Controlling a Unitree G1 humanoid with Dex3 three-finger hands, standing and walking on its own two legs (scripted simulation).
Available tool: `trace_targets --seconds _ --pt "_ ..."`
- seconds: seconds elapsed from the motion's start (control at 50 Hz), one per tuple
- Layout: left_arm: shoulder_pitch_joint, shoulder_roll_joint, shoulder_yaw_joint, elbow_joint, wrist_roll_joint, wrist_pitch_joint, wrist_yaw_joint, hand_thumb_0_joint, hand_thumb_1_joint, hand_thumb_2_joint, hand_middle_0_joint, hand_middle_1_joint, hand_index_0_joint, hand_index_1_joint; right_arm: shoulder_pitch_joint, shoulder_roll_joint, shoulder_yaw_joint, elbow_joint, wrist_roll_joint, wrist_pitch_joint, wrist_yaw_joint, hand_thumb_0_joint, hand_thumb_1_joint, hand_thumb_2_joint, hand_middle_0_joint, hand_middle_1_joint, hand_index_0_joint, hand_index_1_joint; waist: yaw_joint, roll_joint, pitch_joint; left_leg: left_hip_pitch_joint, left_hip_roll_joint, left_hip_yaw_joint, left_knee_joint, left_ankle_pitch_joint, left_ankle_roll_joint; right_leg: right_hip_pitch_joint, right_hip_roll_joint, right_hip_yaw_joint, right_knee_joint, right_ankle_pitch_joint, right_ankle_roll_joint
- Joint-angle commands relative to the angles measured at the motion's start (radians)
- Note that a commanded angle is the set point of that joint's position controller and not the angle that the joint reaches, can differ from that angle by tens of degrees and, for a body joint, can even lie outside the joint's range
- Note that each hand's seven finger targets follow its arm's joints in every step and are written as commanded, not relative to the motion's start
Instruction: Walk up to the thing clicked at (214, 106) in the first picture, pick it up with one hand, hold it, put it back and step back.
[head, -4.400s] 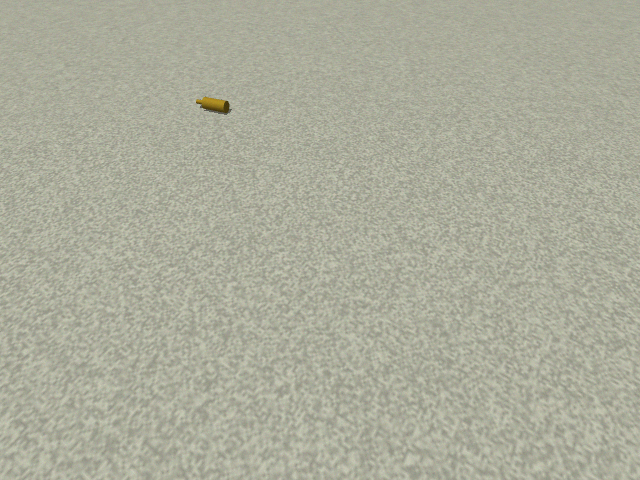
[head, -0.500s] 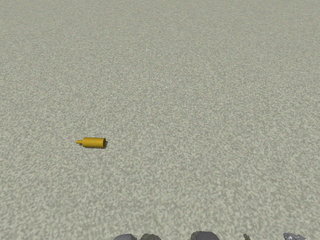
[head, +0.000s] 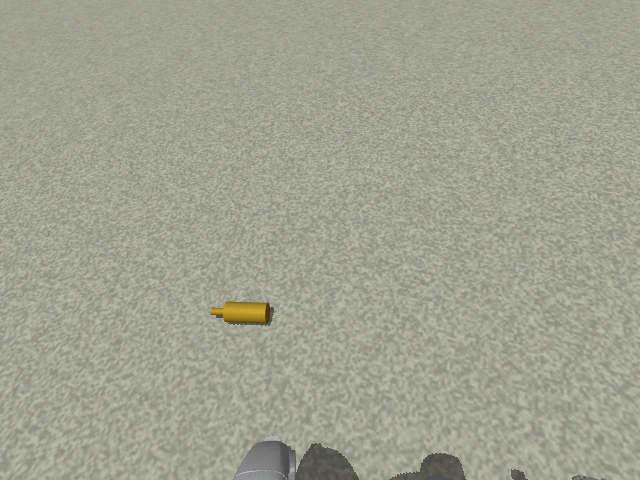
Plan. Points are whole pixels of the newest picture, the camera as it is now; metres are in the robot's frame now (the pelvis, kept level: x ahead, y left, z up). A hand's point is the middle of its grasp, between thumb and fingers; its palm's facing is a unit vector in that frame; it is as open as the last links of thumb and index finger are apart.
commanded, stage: walk up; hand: left
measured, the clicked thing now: (239, 312) +0.71 +0.38 -0.71
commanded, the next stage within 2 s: none
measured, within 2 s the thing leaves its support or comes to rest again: neither
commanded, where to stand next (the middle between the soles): +0.22 +0.10 m, yaw -5 degrees
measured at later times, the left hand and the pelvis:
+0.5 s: hand (81, 404) +0.24 +0.41 -0.13, palm faces -0.09 -0.90 -0.42, open 7.4 cm; pelvis +0.12 +0.14 +0.00, yaw -2 degrees
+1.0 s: hand (61, 398) +0.26 +0.46 -0.15, palm faces -0.10 -0.93 -0.36, open 7.4 cm; pelvis +0.16 +0.18 +0.01, yaw -5 degrees
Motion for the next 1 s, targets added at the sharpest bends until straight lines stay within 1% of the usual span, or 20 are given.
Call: trace_targets --seconds 0.0,0.04,0.06,0.08,0.1,0.14,0.2,0.28,0.34,0.42,0.46,0.48,0.5,0.56,0.66,0.7,0.72,0.74,0.84,0.98 --pt "-0.073 0.377 0.108 -0.066 0.003 -0.006 0.028 0.0 0.9 0.9 -0.2 -0.3 -0.2 -0.3 0.036 -0.18 -0.074 -0.076 0.003 -0.027 -0.003 0.0 -0.9 -0.9 0.2 0.3 0.2 0.3 -0.058 -0.308 -0.057 0.177 -0.019 0.092 -0.112 0.0 0.009 -0.131 -0.161 0.185 -0.24 -0.157 -0.205" --pt "-0.1 0.304 0.081 -0.06 0.011 0.015 0.031 0.0 0.9 0.9 -0.2 -0.3 -0.2 -0.3 0.206 -0.194 -0.093 -0.009 0.0 -0.034 -0.015 0.0 -0.9 -0.9 0.2 0.3 0.2 0.3 -0.16 -0.116 -0.109 0.448 -0.109 0.142 -0.252 -0.039 0.013 -0.281 -0.074 0.05 0.045 -0.159 -0.14" --pt "-0.04 0.195 0.047 -0.06 0.004 0.023 0.027 0.0 0.9 0.9 -0.2 -0.3 -0.2 -0.3 0.274 -0.261 -0.108 -0.003 -0.012 -0.043 -0.028 0.0 -0.9 -0.9 0.2 0.3 0.2 0.3 -0.187 0.165 -0.102 0.504 -0.017 -0.089 -0.486 -0.271 0.054 -0.4 0.048 -0.048 0.39 -0.137 -0.088" --pt "-0.109 0.179 0.034 -0.085 -0.019 0.02 0.041 0.0 0.9 0.9 -0.2 -0.3 -0.2 -0.3 0.227 -0.361 -0.115 -0.044 0.005 -0.053 -0.034 0.0 -0.9 -0.9 0.2 0.3 0.2 0.3 -0.184 0.33 -0.04 0.426 0.196 -0.564 -0.721 -0.375 0.146 -0.578 0.146 0.001 0.536 -0.282 -0.055" --pt "-0.128 0.24 0.039 -0.061 -0.015 0.014 0.052 0.0 0.9 0.9 -0.2 -0.3 -0.2 -0.3 0.148 -0.392 -0.117 -0.057 0.017 -0.055 -0.04 0.0 -0.9 -0.9 0.2 0.3 0.2 0.3 -0.139 0.201 0.005 0.333 0.269 -0.684 -0.761 -0.453 0.253 -0.549 0.072 0.101 0.601 -0.233 -0.066" --pt "-0.024 0.254 0.046 0.013 -0.034 0.007 0.038 0.0 0.9 0.9 -0.2 -0.3 -0.2 -0.3 0.071 -0.278 -0.082 -0.09 0.014 -0.063 -0.058 0.0 -0.9 -0.9 0.2 0.3 0.2 0.3 -0.066 0.024 0.012 0.366 0.173 -0.404 -0.581 -0.187 0.226 -0.522 0.022 0.106 0.576 -0.11 -0.053" --pt "0.033 0.222 0.045 0.046 -0.032 0.003 0.011 0.0 0.9 0.9 -0.2 -0.3 -0.2 -0.3 0.052 -0.235 -0.055 -0.088 0.023 -0.084 -0.061 0.0 -0.9 -0.9 0.2 0.3 0.2 0.3 -0.03 0.069 -0.003 0.314 0.116 -0.236 -0.548 0.086 0.231 -0.345 0.0 0.044 0.383 -0.087 -0.039" --pt "-0.039 0.183 0.042 -0.006 -0.013 0.017 -0.006 0.0 0.9 0.9 -0.2 -0.3 -0.2 -0.3 0.103 -0.217 -0.036 -0.081 0.028 -0.099 -0.075 0.0 -0.9 -0.9 0.2 0.3 0.2 0.3 -0.044 -0.006 0.001 0.32 0.172 -0.21 -0.552 0.353 0.256 -0.265 0.025 0.026 0.227 -0.033 -0.039" --pt "-0.075 0.141 0.038 -0.031 -0.014 0.032 -0.01 0.0 0.9 0.9 -0.2 -0.3 -0.2 -0.3 0.084 -0.187 -0.012 -0.072 0.042 -0.108 -0.1 0.0 -0.9 -0.9 0.2 0.3 0.2 0.3 -0.021 -0.054 -0.047 0.313 0.157 -0.12 -0.468 0.767 0.173 -0.123 0.052 0.026 0.132 0.047 -0.054" --pt "-0.123 0.119 0.031 -0.049 -0.021 0.049 -0.011 0.0 0.9 0.9 -0.2 -0.3 -0.2 -0.3 0.081 -0.172 0.003 -0.045 0.057 -0.108 -0.127 0.0 -0.9 -0.9 0.2 0.3 0.2 0.3 -0.013 -0.047 -0.112 0.374 0.091 -0.046 -0.351 0.917 0.068 0.015 0.103 0.003 -0.044 0.115 -0.087" --pt "-0.002 0.195 0.055 -0.036 -0.015 0.041 -0.01 0.0 0.9 0.9 -0.2 -0.3 -0.2 -0.3 0.059 -0.158 0.011 -0.06 0.068 -0.12 -0.127 0.0 -0.9 -0.9 0.2 0.3 0.2 0.3 0.06 -0.151 -0.202 0.252 0.016 0.009 -0.13 0.768 0.001 0.276 0.018 0.171 -0.179 0.28 -0.16" --pt "0.052 0.257 0.075 -0.032 -0.017 0.035 -0.008 0.0 0.9 0.9 -0.2 -0.3 -0.2 -0.3 0.066 -0.12 0.024 -0.073 0.067 -0.127 -0.126 0.0 -0.9 -0.9 0.2 0.3 0.2 0.3 0.093 -0.254 -0.262 0.057 -0.085 0.069 0.118 0.422 -0.051 0.444 -0.199 0.452 -0.205 0.334 -0.298" --pt "0.018 0.264 0.074 -0.032 -0.036 0.044 -0.012 0.0 0.9 0.9 -0.2 -0.3 -0.2 -0.3 0.049 -0.16 0.008 -0.057 0.059 -0.113 -0.133 0.0 -0.9 -0.9 0.2 0.3 0.2 0.3 0.084 -0.293 -0.227 -0.057 -0.162 0.048 0.204 -0.236 -0.045 0.403 -0.337 0.649 -0.282 0.31 -0.43" --pt "-0.153 0.226 0.045 -0.072 -0.016 0.049 -0.014 0.0 0.9 0.9 -0.2 -0.3 -0.2 -0.3 0.076 -0.156 0.008 0.008 0.052 -0.099 -0.121 0.0 -0.9 -0.9 0.2 0.3 0.2 0.3 -0.006 -0.185 -0.062 0.038 -0.089 0.014 0.111 -0.203 0.02 0.074 -0.208 0.412 -0.343 -0.013 -0.307" --pt "-0.239 0.165 0.028 -0.058 -0.005 0.09 -0.042 0.0 0.9 0.9 -0.2 -0.3 -0.2 -0.3 0.152 -0.098 0.021 0.118 0.046 -0.135 -0.121 0.0 -0.9 -0.9 0.2 0.3 0.2 0.3 -0.056 -0.258 -0.081 0.398 -0.163 0.145 -0.397 0.18 -0.004 -0.127 -0.013 0.134 -0.123 0.095 -0.172" --pt "-0.228 0.085 0.008 -0.07 -0.015 0.117 -0.05 0.0 0.9 0.9 -0.2 -0.3 -0.2 -0.3 0.14 -0.193 -0.001 0.112 0.017 -0.152 -0.149 0.0 -0.9 -0.9 0.2 0.3 0.2 0.3 -0.065 -0.045 -0.058 0.42 0.036 -0.177 -0.56 0.121 0.051 -0.257 0.086 0.104 0.109 0.023 -0.08" --pt "-0.199 0.108 0.018 -0.06 -0.012 0.134 -0.042 0.0 0.9 0.9 -0.2 -0.3 -0.2 -0.3 0.067 -0.289 -0.013 0.072 0.026 -0.153 -0.158 0.0 -0.9 -0.9 0.2 0.3 0.2 0.3 -0.049 0.024 -0.048 0.269 0.298 -0.498 -0.668 0.048 0.198 -0.229 0.108 0.138 0.191 -0.194 -0.032" --pt "-0.233 0.184 0.041 -0.036 -0.005 0.142 -0.037 0.0 0.9 0.9 -0.2 -0.3 -0.2 -0.3 0.014 -0.308 -0.024 0.068 0.034 -0.15 -0.16 0.0 -0.9 -0.9 0.2 0.3 0.2 0.3 -0.053 -0.047 0.017 0.161 0.334 -0.555 -0.681 -0.017 0.273 -0.177 0.067 0.193 0.296 -0.215 -0.035" --pt "-0.166 0.151 0.05 0.027 -0.011 0.144 -0.056 0.0 0.9 0.9 -0.2 -0.3 -0.2 -0.3 -0.009 -0.236 -0.006 0.085 0.033 -0.163 -0.17 0.0 -0.9 -0.9 0.2 0.3 0.2 0.3 -0.011 0.01 -0.074 0.36 0.16 -0.213 -0.526 0.346 0.186 -0.182 0.064 0.169 0.258 -0.13 -0.029" --pt "-0.17 0.116 0.034 0.071 -0.013 0.127 -0.059 0.0 0.9 0.9 -0.2 -0.3 -0.2 -0.3 -0.049 -0.222 0.016 0.081 0.03 -0.14 -0.154 0.0 -0.9 -0.9 0.2 0.3 0.2 0.3 -0.009 0.069 -0.117 0.311 0.093 -0.089 -0.428 0.442 0.155 0.049 0.094 0.034 -0.081 -0.043 -0.032"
